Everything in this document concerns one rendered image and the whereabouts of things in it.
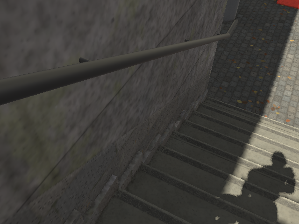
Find stairs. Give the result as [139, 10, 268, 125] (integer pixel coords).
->
[83, 96, 299, 224]

